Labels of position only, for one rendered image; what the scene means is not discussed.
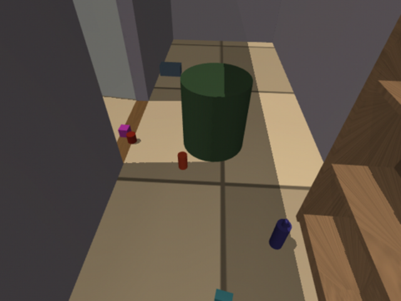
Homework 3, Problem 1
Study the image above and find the bookshelf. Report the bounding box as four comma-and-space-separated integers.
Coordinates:
296, 15, 401, 301

